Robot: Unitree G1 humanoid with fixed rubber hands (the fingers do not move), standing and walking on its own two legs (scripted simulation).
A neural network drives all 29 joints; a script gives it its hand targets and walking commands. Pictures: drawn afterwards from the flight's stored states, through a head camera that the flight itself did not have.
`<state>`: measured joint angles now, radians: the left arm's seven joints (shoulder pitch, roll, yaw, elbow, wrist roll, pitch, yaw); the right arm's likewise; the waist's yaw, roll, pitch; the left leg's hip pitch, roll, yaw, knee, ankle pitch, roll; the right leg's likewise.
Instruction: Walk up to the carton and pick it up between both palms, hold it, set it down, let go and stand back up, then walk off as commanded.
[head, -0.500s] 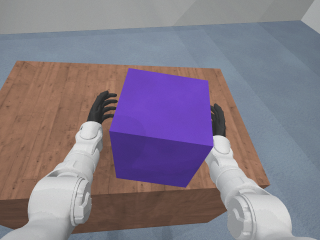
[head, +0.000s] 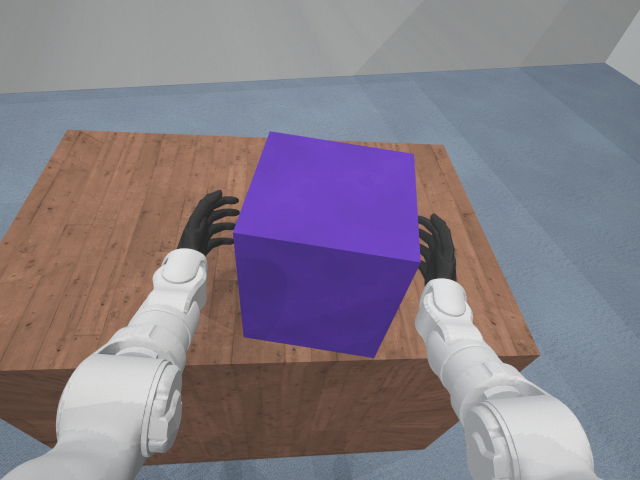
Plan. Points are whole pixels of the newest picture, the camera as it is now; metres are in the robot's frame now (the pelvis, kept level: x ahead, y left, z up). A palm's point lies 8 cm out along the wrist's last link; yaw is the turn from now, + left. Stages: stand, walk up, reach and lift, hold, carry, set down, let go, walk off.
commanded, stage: set down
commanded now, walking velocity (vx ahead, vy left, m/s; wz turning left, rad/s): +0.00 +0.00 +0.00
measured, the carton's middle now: (324, 250) +0.46 +0.00 +0.01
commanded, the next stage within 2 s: none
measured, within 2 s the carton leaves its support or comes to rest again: neither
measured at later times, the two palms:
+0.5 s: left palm (182, 307) +0.36 +0.19 +0.00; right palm (449, 317) +0.34 -0.16 +0.03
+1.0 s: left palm (144, 391) +0.26 +0.21 +0.00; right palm (487, 378) +0.26 -0.19 +0.03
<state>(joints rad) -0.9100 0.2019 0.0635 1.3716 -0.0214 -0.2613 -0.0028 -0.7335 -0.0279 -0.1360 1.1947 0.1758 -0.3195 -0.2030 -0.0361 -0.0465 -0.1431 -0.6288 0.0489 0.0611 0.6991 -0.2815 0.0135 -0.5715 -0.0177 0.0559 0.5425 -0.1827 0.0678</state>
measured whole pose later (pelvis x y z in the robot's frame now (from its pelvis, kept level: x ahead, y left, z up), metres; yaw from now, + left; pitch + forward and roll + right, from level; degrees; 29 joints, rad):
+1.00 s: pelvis +0.01 -0.02 +0.02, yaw +1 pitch -2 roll -2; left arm -0.08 0.22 0.03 0.65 -0.08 -0.20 -0.12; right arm 0.06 -0.03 0.00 0.49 0.19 -0.32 -0.25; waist 0.07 -0.04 0.04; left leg -0.23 0.05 0.06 0.51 -0.25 0.01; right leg -0.19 -0.02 0.05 0.40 -0.17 0.06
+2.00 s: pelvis +0.03 -0.03 +0.02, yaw +1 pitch -5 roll -1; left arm 0.21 0.27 0.01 0.39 -0.15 -0.05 -0.12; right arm 0.30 -0.03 0.04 0.34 0.11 -0.20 -0.17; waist 0.06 -0.04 0.05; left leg -0.11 0.05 0.06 0.44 -0.25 0.00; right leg -0.09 -0.02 0.05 0.37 -0.20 0.05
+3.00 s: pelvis +0.04 -0.04 +0.02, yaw +1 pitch -6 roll +0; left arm 0.23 0.27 -0.01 0.38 -0.15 0.15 -0.03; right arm 0.29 -0.04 -0.01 0.56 0.00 -0.18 -0.06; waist 0.04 -0.01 0.07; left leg -0.08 0.05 0.06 0.43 -0.25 -0.01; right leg -0.08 -0.02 0.05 0.40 -0.22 0.04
